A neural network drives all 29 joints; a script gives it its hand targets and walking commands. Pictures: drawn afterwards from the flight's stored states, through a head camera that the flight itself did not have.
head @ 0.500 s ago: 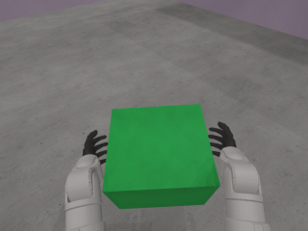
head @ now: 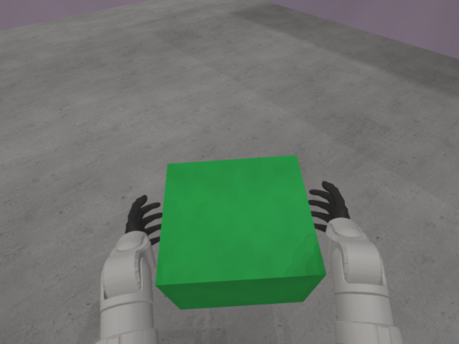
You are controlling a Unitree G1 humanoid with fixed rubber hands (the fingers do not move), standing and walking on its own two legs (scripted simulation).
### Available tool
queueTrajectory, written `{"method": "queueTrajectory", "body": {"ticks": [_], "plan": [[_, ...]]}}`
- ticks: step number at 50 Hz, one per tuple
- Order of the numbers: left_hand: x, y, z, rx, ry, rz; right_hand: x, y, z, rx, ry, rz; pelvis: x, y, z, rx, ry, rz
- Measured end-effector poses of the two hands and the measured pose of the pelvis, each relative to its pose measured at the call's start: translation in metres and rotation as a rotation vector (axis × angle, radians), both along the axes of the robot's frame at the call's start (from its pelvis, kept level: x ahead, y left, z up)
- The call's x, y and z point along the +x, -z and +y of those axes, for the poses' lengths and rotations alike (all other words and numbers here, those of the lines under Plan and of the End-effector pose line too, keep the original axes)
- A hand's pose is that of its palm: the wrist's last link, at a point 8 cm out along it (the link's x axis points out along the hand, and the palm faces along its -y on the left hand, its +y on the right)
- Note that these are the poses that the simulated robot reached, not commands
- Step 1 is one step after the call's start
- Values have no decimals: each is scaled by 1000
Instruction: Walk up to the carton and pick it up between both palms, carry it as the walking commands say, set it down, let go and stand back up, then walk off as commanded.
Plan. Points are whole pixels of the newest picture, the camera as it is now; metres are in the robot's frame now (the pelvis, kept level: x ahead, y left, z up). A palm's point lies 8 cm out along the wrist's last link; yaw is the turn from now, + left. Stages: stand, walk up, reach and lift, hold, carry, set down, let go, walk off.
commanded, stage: carry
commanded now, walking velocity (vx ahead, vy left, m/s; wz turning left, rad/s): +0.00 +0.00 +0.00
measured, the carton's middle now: (236, 234) +0.34 +0.01 -0.04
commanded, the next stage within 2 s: none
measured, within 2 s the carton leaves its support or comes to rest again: neither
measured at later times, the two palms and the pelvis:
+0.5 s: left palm (141, 239) +0.29 +0.18 +0.04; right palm (335, 223) +0.30 -0.16 +0.06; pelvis +0.00 +0.00 +0.00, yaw +0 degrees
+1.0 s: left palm (142, 239) +0.29 +0.18 +0.04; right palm (335, 226) +0.30 -0.17 +0.06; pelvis +0.00 +0.00 +0.00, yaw +0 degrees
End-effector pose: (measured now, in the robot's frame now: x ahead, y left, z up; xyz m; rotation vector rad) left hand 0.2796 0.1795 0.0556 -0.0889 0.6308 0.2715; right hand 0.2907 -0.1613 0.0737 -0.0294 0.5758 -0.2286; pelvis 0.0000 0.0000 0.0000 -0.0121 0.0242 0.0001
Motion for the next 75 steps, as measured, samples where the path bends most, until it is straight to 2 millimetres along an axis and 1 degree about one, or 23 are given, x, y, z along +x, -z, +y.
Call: {"method": "queueTrajectory", "body": {"ticks": [4,9,13,16,19,22,24,27,35,39,41,45,47,51,53,55,60,63,67,69,75], "plan": [[2,5,0,1,7,2,3,4,-1,-6,-12,2,0,0,0,0,0,0],[1,10,-1,-2,13,22,1,10,-2,-8,-13,22,0,0,0,0,0,0],[4,14,-1,4,22,29,6,11,-2,-15,-22,27,1,0,0,1,0,1],[6,11,0,10,20,11,9,7,-1,-14,-26,7,1,0,-1,1,0,2],[7,15,-1,12,31,20,11,10,-2,-26,-34,14,2,0,-1,1,0,2],[7,8,-1,19,29,4,10,7,-1,-22,-29,-1,2,0,-1,1,0,2],[8,12,0,12,31,14,9,9,-1,-25,-30,6,2,0,-1,1,0,2],[6,11,0,15,33,16,8,8,-1,-24,-26,9,1,0,-1,1,0,2],[6,17,-1,13,39,25,7,11,-2,-30,-29,16,1,0,0,1,1,1],[7,8,0,21,34,8,7,7,-1,-22,-26,1,2,0,-1,1,1,2],[8,9,1,25,34,11,9,7,0,-22,-30,4,2,0,-1,1,1,3],[7,17,-1,26,42,44,8,15,-2,-24,-34,37,3,0,-2,2,1,4],[7,17,-2,30,46,46,7,17,-3,-21,-29,40,4,0,-2,3,1,5],[9,17,-3,29,47,41,9,16,-4,-22,-30,34,5,0,-3,4,1,6],[11,14,-3,33,47,28,11,13,-4,-22,-30,22,5,0,-3,4,1,7],[12,16,-3,31,48,26,13,13,-4,-25,-35,18,6,0,-3,4,1,8],[11,15,-3,33,50,24,11,14,-5,-24,-32,17,6,0,-3,4,1,8],[11,9,-3,40,50,15,9,12,-5,-19,-26,10,6,0,-3,4,1,8],[10,11,-4,36,50,22,7,14,-5,-17,-23,19,6,0,-3,4,1,7],[10,9,-4,40,51,14,6,11,-5,-12,-19,11,6,0,-3,4,2,7],[8,16,-5,35,57,36,5,16,-7,-17,-20,31,6,0,-3,4,2,7]]}}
